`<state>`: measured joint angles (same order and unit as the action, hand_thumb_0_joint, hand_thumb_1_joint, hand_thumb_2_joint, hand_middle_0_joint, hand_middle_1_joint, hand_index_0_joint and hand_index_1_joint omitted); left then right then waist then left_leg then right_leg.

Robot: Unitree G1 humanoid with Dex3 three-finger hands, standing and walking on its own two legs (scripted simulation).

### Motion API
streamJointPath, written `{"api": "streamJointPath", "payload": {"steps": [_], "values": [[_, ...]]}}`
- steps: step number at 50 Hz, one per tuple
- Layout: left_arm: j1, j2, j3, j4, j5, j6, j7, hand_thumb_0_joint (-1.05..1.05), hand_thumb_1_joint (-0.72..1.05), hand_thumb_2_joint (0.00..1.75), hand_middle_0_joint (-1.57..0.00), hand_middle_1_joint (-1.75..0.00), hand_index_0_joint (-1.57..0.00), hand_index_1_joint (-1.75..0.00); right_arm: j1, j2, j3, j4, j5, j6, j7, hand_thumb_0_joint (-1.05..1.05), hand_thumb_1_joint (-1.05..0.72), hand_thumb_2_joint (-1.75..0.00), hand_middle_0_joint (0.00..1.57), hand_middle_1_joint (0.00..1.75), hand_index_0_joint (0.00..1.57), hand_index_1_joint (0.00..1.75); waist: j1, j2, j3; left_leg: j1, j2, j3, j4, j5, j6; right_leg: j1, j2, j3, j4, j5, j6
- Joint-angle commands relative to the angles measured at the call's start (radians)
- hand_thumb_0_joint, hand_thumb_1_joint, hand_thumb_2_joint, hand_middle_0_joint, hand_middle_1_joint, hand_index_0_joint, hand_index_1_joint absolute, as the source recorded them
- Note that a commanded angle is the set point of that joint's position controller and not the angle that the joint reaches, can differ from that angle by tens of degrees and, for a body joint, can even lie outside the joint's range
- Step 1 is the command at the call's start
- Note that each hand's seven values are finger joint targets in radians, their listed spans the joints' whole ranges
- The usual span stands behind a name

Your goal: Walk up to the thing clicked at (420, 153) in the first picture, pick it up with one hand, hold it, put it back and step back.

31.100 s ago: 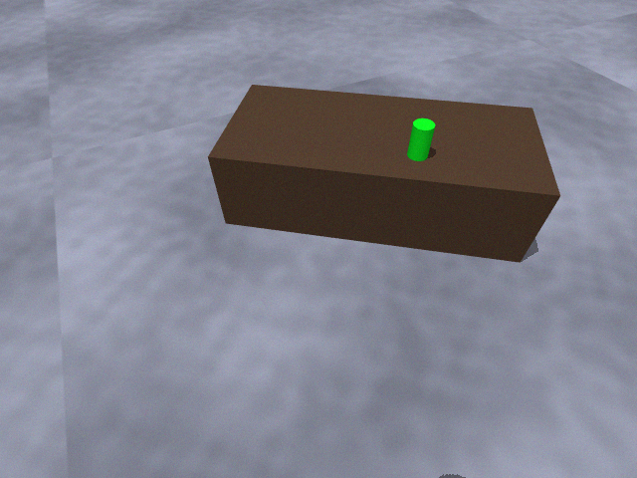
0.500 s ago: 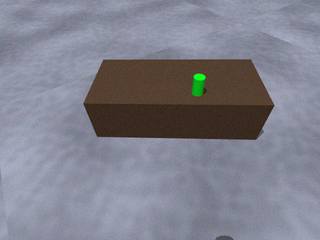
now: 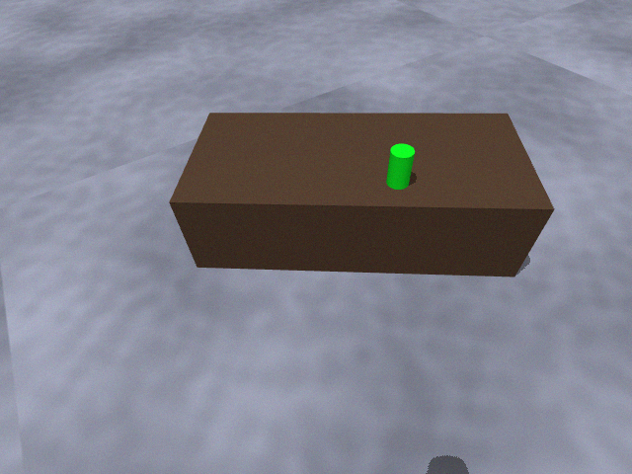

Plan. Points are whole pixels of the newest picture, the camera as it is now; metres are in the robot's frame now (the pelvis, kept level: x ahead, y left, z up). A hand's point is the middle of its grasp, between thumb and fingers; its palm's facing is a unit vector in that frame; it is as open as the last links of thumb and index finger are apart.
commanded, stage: step back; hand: right
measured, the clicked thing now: (400, 167) +1.11 -0.21 -0.34
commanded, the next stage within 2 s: stand in 0.26 s
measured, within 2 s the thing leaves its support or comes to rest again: neither
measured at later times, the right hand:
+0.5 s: hand out of the picture +0.15 -0.22 -0.15, palm faces -0.03 +0.95 -0.31, open 7.3 cm
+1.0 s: hand out of the picture +0.10 -0.25 -0.14, palm faces -0.01 +0.94 -0.33, open 7.3 cm
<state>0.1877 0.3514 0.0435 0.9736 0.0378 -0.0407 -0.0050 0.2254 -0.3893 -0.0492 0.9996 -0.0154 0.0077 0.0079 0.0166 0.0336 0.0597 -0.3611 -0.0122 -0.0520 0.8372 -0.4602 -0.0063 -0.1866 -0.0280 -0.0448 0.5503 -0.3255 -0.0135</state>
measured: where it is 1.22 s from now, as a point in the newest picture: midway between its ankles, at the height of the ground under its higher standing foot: outside the picture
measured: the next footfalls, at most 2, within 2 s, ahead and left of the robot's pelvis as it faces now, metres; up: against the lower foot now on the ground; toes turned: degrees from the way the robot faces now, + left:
left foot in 0.12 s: +0.10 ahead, +0.14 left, +0.00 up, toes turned +3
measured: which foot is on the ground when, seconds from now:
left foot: up 0.00-0.10, down 0.12-1.00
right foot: down 0.00-1.00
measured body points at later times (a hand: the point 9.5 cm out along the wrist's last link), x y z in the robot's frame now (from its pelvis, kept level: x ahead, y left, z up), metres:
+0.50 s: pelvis +0.04 +0.02 +0.01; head +0.06 +0.01 +0.45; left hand +0.10 +0.32 -0.12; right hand +0.15 -0.27 -0.13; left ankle +0.06 +0.14 -0.73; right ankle +0.01 -0.12 -0.73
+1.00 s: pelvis +0.03 +0.01 +0.01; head +0.04 +0.01 +0.46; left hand +0.12 +0.31 -0.12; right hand +0.10 -0.30 -0.12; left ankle +0.06 +0.14 -0.73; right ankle +0.01 -0.12 -0.73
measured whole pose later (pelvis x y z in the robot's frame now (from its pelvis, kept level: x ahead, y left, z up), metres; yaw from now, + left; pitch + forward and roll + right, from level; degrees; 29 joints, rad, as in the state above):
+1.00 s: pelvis +0.03 +0.01 +0.01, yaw +0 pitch -3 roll +0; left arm 0.09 0.35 0.00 1.13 0.01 -0.02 -0.01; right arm 0.10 -0.35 -0.01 1.16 0.00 -0.01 0.01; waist -0.01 0.00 0.06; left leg -0.14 0.04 0.03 0.32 -0.13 -0.03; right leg -0.07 -0.02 -0.01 0.32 -0.21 0.01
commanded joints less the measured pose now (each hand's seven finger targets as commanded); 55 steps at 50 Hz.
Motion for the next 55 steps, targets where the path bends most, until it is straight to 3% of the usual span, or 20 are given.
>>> {"api": "streamJointPath", "payload": {"steps": [1, 3, 5, 6, 7, 8, 9, 11, 13, 15, 16, 18, 20, 21, 25, 31, 39, 43, 48, 55], "values": [[-0.045, 0.281, 0.068, -0.066, -0.007, -0.026, 0.022, 0.00, 0.90, 0.90, -0.20, -0.30, -0.20, -0.30, -0.027, -0.138, -0.030, -0.070, -0.005, -0.037, -0.004, 0.00, -0.90, -0.90, 0.20, 0.30, 0.20, 0.30, 0.012, -0.214, -0.022, -0.023, 0.034, 0.050, -0.122, 0.062, 0.005, 0.047, -0.217, 0.150, -0.132, 0.534, -0.147], [-0.060, 0.277, 0.067, -0.068, -0.017, -0.017, 0.022, 0.00, 0.90, 0.90, -0.20, -0.30, -0.20, -0.30, -0.025, -0.128, -0.033, -0.064, -0.008, -0.042, -0.005, 0.00, -0.90, -0.90, 0.20, 0.30, 0.20, 0.30, 0.004, -0.217, -0.045, 0.037, 0.018, 0.110, -0.246, 0.141, 0.008, 0.064, -0.199, 0.104, -0.055, 0.646, -0.128], [-0.089, 0.271, 0.057, -0.080, -0.027, -0.002, 0.022, 0.00, 0.90, 0.90, -0.20, -0.30, -0.20, -0.30, 0.008, -0.133, -0.043, -0.039, -0.010, -0.049, -0.012, 0.00, -0.90, -0.90, 0.20, 0.30, 0.20, 0.30, -0.029, -0.165, -0.071, 0.155, 0.007, 0.115, -0.399, 0.375, 0.016, 0.019, -0.157, 0.064, 0.049, 0.573, -0.078], [-0.094, 0.245, 0.046, -0.094, -0.029, 0.002, 0.021, 0.00, 0.90, 0.90, -0.20, -0.30, -0.20, -0.30, 0.025, -0.172, -0.057, -0.029, -0.013, -0.050, -0.018, 0.00, -0.90, -0.90, 0.20, 0.30, 0.20, 0.30, -0.039, -0.095, -0.112, 0.254, 0.054, 0.044, -0.374, 0.550, 0.043, -0.043, -0.119, 0.045, 0.118, 0.499, -0.046], [-0.077, 0.202, 0.036, -0.105, -0.038, 0.007, 0.020, 0.00, 0.90, 0.90, -0.20, -0.30, -0.20, -0.30, 0.041, -0.230, -0.070, -0.031, -0.018, -0.054, -0.026, 0.00, -0.90, -0.90, 0.20, 0.30, 0.20, 0.30, -0.044, 0.055, -0.160, 0.328, 0.208, -0.142, -0.409, 0.650, 0.108, -0.132, -0.042, 0.017, 0.258, 0.300, -0.009], [-0.060, 0.184, 0.030, -0.086, -0.051, 0.026, 0.024, 0.00, 0.90, 0.90, -0.20, -0.30, -0.20, -0.30, -0.018, -0.255, -0.062, -0.053, -0.013, -0.056, -0.029, 0.00, -0.90, -0.90, 0.20, 0.30, 0.20, 0.30, -0.017, 0.108, -0.150, 0.242, 0.323, -0.292, -0.471, 0.516, 0.209, -0.147, 0.021, 0.020, 0.267, -0.104, -0.003], [-0.066, 0.224, 0.037, -0.068, -0.043, 0.038, 0.029, 0.00, 0.90, 0.90, -0.20, -0.30, -0.20, -0.30, -0.058, -0.284, -0.069, -0.060, -0.010, -0.053, -0.027, 0.00, -0.90, -0.90, 0.20, 0.30, 0.20, 0.30, -0.032, 0.138, -0.120, 0.150, 0.379, -0.347, -0.500, 0.404, 0.269, -0.116, -0.013, 0.063, 0.313, -0.273, -0.010], [-0.073, 0.212, 0.033, -0.051, -0.040, 0.039, 0.021, 0.00, 0.90, 0.90, -0.20, -0.30, -0.20, -0.30, -0.107, -0.248, -0.058, -0.055, -0.021, -0.049, -0.029, 0.00, -0.90, -0.90, 0.20, 0.30, 0.20, 0.30, -0.006, 0.122, -0.088, 0.127, 0.321, -0.245, -0.501, 0.335, 0.229, -0.127, -0.029, 0.094, 0.304, -0.269, -0.025], [0.000, 0.168, 0.020, -0.002, -0.043, 0.029, 0.012, 0.00, 0.90, 0.90, -0.20, -0.30, -0.20, -0.30, -0.154, -0.200, -0.036, -0.060, -0.008, -0.049, -0.024, 0.00, -0.90, -0.90, 0.20, 0.30, 0.20, 0.30, 0.012, 0.159, -0.092, 0.170, 0.251, -0.165, -0.491, 0.390, 0.167, -0.095, -0.029, 0.075, 0.137, -0.195, -0.008], [0.035, 0.155, 0.015, 0.032, -0.041, 0.014, 0.014, 0.00, 0.90, 0.90, -0.20, -0.30, -0.20, -0.30, -0.173, -0.194, -0.034, -0.049, -0.001, -0.047, -0.021, 0.00, -0.90, -0.90, 0.20, 0.30, 0.20, 0.30, 0.038, 0.116, -0.120, 0.192, 0.211, -0.101, -0.405, 0.509, 0.111, 0.012, -0.019, 0.061, -0.113, 0.048, 0.009], [0.022, 0.187, 0.019, 0.038, -0.031, 0.008, 0.020, 0.00, 0.90, 0.90, -0.20, -0.30, -0.20, -0.30, -0.169, -0.174, -0.032, -0.045, 0.012, -0.042, -0.022, 0.00, -0.90, -0.90, 0.20, 0.30, 0.20, 0.30, 0.035, 0.060, -0.147, 0.186, 0.193, -0.070, -0.350, 0.576, 0.078, 0.088, -0.048, 0.094, -0.169, 0.210, 0.003], [-0.069, 0.268, 0.023, 0.018, -0.022, -0.007, 0.026, 0.00, 0.90, 0.90, -0.20, -0.30, -0.20, -0.30, -0.132, -0.142, -0.022, -0.043, 0.029, -0.041, -0.023, 0.00, -0.90, -0.90, 0.20, 0.30, 0.20, 0.30, -0.038, -0.051, -0.171, 0.215, 0.112, -0.009, -0.326, 0.503, 0.028, 0.077, -0.147, 0.207, -0.173, 0.455, -0.035], [-0.131, 0.253, 0.017, 0.033, -0.030, -0.002, 0.018, 0.00, 0.90, 0.90, -0.20, -0.30, -0.20, -0.30, -0.130, -0.150, -0.015, -0.005, 0.021, -0.043, -0.016, 0.00, -0.90, -0.90, 0.20, 0.30, 0.20, 0.30, -0.053, -0.055, -0.132, 0.285, 0.127, -0.027, -0.454, 0.375, 0.042, -0.026, -0.115, 0.164, -0.147, 0.238, -0.025], [-0.136, 0.213, 0.005, 0.039, -0.034, 0.001, 0.012, 0.00, 0.90, 0.90, -0.20, -0.30, -0.20, -0.30, -0.163, -0.172, -0.015, 0.006, 0.013, -0.047, -0.014, 0.00, -0.90, -0.90, 0.20, 0.30, 0.20, 0.30, -0.034, -0.027, -0.123, 0.305, 0.154, -0.049, -0.450, 0.435, 0.050, -0.017, -0.077, 0.123, -0.152, 0.220, -0.012], [-0.103, 0.216, -0.002, 0.070, -0.036, -0.007, 0.014, 0.00, 0.90, 0.90, -0.20, -0.30, -0.20, -0.30, -0.175, -0.163, -0.008, 0.028, 0.013, -0.051, -0.012, 0.00, -0.90, -0.90, 0.20, 0.30, 0.20, 0.30, -0.025, -0.076, -0.116, 0.318, 0.151, -0.022, -0.432, 0.615, 0.040, 0.042, -0.100, 0.124, -0.186, 0.432, -0.004], [-0.127, 0.215, -0.001, 0.091, -0.034, -0.002, 0.014, 0.00, 0.90, 0.90, -0.20, -0.30, -0.20, -0.30, -0.207, -0.153, -0.001, 0.051, 0.013, -0.043, -0.009, 0.00, -0.90, -0.90, 0.20, 0.30, 0.20, 0.30, -0.021, -0.081, -0.074, 0.290, 0.141, -0.013, -0.500, 0.461, 0.026, 0.049, -0.101, 0.123, -0.260, 0.288, 0.002], [-0.140, 0.221, 0.003, 0.096, -0.034, -0.007, 0.013, 0.00, 0.90, 0.90, -0.20, -0.30, -0.20, -0.30, -0.204, -0.158, 0.004, 0.074, 0.010, -0.047, -0.007, 0.00, -0.90, -0.90, 0.20, 0.30, 0.20, 0.30, -0.020, -0.034, -0.106, 0.286, 0.148, -0.007, -0.527, 0.477, 0.015, 0.104, -0.112, 0.125, -0.282, 0.317, 0.002], [-0.146, 0.223, 0.003, 0.101, -0.029, -0.001, 0.011, 0.00, 0.90, 0.90, -0.20, -0.30, -0.20, -0.30, -0.212, -0.159, 0.004, 0.080, 0.007, -0.043, -0.007, 0.00, -0.90, -0.90, 0.20, 0.30, 0.20, 0.30, -0.019, -0.040, -0.070, 0.268, 0.146, -0.012, -0.556, 0.367, 0.013, 0.065, -0.103, 0.123, -0.305, 0.191, 0.000], [-0.146, 0.221, 0.002, 0.100, -0.030, -0.004, 0.010, 0.00, 0.90, 0.90, -0.20, -0.30, -0.20, -0.30, -0.194, -0.168, 0.005, 0.086, 0.009, -0.047, -0.005, 0.00, -0.90, -0.90, 0.20, 0.30, 0.20, 0.30, -0.023, -0.041, -0.088, 0.277, 0.152, -0.012, -0.550, 0.426, 0.011, 0.078, -0.107, 0.125, -0.301, 0.250, 0.002], [-0.139, 0.219, 0.000, 0.105, -0.031, 0.005, 0.006, 0.00, 0.90, 0.90, -0.20, -0.30, -0.20, -0.30, -0.172, -0.171, 0.007, 0.099, 0.005, -0.044, -0.007, 0.00, -0.90, -0.90, 0.20, 0.30, 0.20, 0.30, -0.027, -0.024, -0.069, 0.242, 0.150, -0.020, -0.577, 0.310, 0.012, 0.060, -0.099, 0.125, -0.312, 0.135, -0.001]]}}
